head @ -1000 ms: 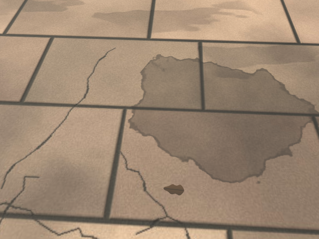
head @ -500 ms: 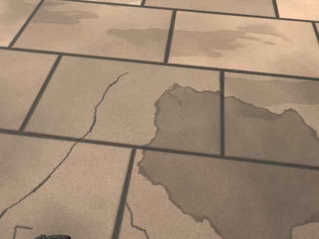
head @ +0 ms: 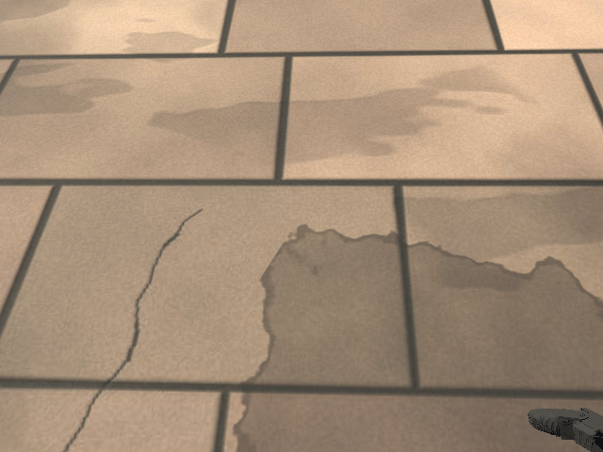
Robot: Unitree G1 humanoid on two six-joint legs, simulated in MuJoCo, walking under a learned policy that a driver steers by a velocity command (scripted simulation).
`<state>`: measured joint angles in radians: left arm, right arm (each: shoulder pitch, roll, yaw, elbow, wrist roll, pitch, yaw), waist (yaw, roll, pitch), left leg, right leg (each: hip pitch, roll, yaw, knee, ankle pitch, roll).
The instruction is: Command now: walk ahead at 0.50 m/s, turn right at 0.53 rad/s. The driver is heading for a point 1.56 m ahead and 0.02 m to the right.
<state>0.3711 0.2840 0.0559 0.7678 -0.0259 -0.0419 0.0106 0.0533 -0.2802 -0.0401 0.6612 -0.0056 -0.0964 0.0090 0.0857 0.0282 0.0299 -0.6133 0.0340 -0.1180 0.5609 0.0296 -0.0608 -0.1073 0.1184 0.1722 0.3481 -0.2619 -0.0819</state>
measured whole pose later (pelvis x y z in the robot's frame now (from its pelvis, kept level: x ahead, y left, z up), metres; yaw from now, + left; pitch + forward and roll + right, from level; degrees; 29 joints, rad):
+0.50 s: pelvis +0.27 +0.01 +0.00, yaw -11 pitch +2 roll +2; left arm 0.07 0.28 0.03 0.66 -0.01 -0.06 -0.03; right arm 0.39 -0.29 -0.06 0.85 0.02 -0.08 0.02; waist -0.11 -0.04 0.02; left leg -0.01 -0.03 0.03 0.25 -0.27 0.00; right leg -0.59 -0.07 0.04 0.61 -0.05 -0.01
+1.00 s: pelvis +0.52 -0.08 +0.00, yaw -6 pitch +1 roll -2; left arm 0.34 0.29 0.06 0.83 0.00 -0.08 -0.01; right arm 0.12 -0.28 -0.04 0.77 0.02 -0.05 0.03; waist 0.07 0.04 0.02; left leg -0.67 0.08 -0.04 0.66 0.07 0.01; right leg 0.04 0.06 -0.11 0.18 -0.25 -0.04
